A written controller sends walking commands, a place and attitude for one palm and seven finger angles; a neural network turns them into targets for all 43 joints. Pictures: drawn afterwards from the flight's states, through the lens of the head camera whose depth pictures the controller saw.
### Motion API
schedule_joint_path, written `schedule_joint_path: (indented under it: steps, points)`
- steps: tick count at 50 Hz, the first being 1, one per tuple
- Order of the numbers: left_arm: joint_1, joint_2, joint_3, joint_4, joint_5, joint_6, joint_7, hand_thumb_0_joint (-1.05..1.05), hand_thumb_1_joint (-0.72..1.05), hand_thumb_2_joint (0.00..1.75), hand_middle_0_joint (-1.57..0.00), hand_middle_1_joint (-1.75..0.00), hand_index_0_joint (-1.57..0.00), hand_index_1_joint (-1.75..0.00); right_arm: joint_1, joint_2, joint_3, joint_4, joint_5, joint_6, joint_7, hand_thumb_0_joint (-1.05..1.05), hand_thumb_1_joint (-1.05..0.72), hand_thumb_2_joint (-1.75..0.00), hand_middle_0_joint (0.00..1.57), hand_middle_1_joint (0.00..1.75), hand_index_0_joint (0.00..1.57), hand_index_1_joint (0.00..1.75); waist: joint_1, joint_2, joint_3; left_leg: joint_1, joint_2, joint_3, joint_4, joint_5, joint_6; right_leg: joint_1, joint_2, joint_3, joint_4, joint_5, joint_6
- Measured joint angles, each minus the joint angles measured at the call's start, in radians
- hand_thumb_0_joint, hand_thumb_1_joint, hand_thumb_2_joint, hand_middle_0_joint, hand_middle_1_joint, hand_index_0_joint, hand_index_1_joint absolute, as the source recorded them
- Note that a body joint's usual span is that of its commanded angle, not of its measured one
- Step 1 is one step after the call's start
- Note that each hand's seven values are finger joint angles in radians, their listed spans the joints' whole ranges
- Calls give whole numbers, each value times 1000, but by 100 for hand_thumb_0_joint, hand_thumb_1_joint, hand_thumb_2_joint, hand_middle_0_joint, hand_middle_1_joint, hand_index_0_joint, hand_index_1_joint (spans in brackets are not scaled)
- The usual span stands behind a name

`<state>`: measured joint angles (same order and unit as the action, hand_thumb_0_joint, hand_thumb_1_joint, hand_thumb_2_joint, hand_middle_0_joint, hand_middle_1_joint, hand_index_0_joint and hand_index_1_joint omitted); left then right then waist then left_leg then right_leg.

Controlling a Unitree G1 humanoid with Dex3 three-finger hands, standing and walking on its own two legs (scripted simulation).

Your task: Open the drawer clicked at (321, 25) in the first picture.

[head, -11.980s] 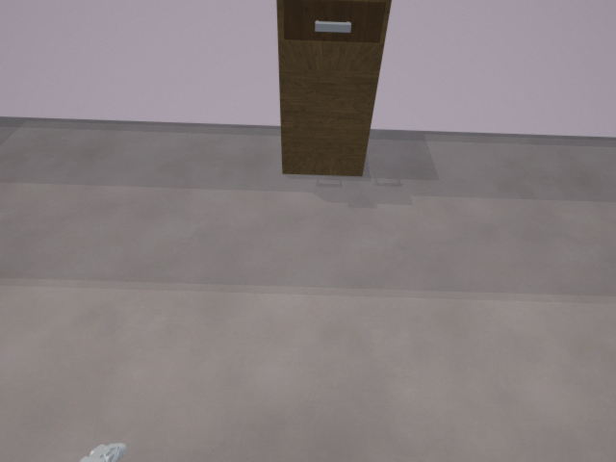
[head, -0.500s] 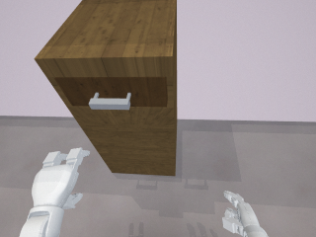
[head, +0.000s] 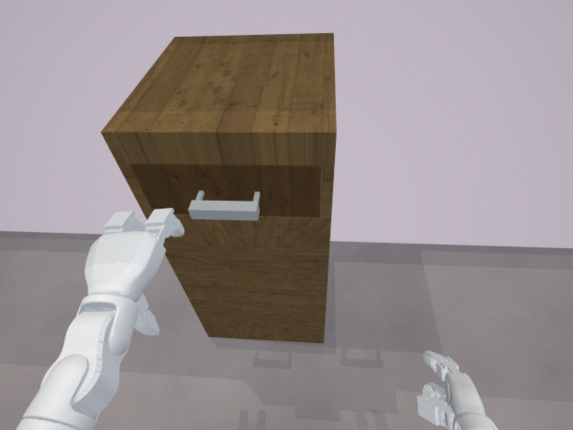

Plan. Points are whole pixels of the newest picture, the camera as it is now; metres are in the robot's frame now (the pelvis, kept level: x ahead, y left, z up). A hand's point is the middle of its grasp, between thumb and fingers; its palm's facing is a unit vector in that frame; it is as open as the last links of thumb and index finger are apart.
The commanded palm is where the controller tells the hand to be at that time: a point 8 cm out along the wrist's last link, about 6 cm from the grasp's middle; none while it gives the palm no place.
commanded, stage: raise the hand with hooked fingers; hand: left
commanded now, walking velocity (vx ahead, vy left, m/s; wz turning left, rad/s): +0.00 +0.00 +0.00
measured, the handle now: (226, 202) +0.52 +0.20 -0.01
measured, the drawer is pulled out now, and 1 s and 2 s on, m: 0.00 0.00 0.00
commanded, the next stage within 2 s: move the hooked fingers above the handle in 0.56 s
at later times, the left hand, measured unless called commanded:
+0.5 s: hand (138, 271) +0.28 +0.24 +0.10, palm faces +0.06 -0.08 -1.00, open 13.8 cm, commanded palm +0.26 +0.25 +0.16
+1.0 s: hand (164, 249) +0.32 +0.22 +0.09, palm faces +0.04 -0.05 -1.00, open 13.8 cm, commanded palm +0.31 +0.23 +0.14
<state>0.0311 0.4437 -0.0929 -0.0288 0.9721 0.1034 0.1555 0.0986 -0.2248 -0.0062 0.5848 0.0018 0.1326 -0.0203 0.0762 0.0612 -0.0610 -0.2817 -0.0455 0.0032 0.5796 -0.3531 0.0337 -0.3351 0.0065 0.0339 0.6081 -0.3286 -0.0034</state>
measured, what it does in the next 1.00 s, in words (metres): stands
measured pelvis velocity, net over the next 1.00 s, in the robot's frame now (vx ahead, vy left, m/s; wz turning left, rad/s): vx -0.02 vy -0.02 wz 0.02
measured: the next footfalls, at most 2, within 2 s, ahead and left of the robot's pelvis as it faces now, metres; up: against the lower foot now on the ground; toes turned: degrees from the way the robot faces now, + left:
none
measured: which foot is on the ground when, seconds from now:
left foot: down 0.00-1.00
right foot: down 0.00-1.00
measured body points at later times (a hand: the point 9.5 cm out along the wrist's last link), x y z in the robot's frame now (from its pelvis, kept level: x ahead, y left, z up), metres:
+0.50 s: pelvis -0.02 +0.00 +0.01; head +0.01 -0.02 +0.46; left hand +0.27 +0.24 +0.15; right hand +0.16 -0.22 -0.11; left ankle -0.03 +0.10 -0.73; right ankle -0.01 -0.12 -0.73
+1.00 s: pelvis -0.02 -0.02 +0.01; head +0.01 -0.05 +0.46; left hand +0.32 +0.22 +0.14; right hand +0.17 -0.25 -0.11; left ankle -0.03 +0.10 -0.73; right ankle -0.01 -0.12 -0.73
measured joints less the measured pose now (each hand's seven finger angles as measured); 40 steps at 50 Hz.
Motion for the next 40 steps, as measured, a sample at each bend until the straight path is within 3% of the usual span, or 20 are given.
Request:
schedule_joint_path:
  steps: [10,16,20,25,31,36,40]
  points:
    - [-181,45,9,93,-30,0,-113,0,-48,31,-32,-120,-32,-119,16,15,29,14,13,12,1,1,-91,-90,20,30,20,30,14,9,35,48,-10,-19,-67,50,8,65,-12,-17,-86,52,9]
    - [-159,45,26,89,-51,-53,-166,0,-48,30,-32,-120,-32,-119,48,0,20,19,9,13,11,1,-91,-90,20,30,20,30,7,12,41,54,-8,-12,-93,68,10,68,-11,-11,-114,73,11]
    - [-117,42,32,70,-53,-112,-156,0,-49,30,-32,-120,-32,-120,68,-15,6,25,5,7,12,1,-91,-90,20,30,20,30,6,6,51,50,-7,-9,-97,73,8,62,-9,-8,-116,78,9]
    - [-107,45,40,56,-34,-161,-85,0,-49,30,-32,-120,-32,-120,77,-26,-15,45,3,-5,10,1,-91,-90,20,30,20,30,15,0,59,34,-5,-14,-91,77,2,47,-8,-13,-107,79,4]
    - [-133,38,48,86,-36,-116,-37,0,-49,30,-32,-120,-32,-120,61,-27,-23,62,14,-8,10,1,-91,-90,20,30,20,30,18,9,46,27,-1,-16,-94,83,-5,36,-4,-15,-102,81,-2]
    - [-145,25,21,121,-41,-66,-69,0,-49,30,-32,-120,-32,-120,44,-24,-12,50,19,-7,4,1,-91,-90,20,30,20,30,10,18,37,37,3,-17,-105,88,-9,42,0,-16,-104,82,-8]
    - [-182,23,-5,182,-33,-87,-92,0,-49,30,-32,-120,-32,-120,31,-19,1,45,19,-14,-10,1,-91,-90,20,30,20,30,6,13,39,36,8,-22,-103,88,-15,40,4,-21,-99,79,-14]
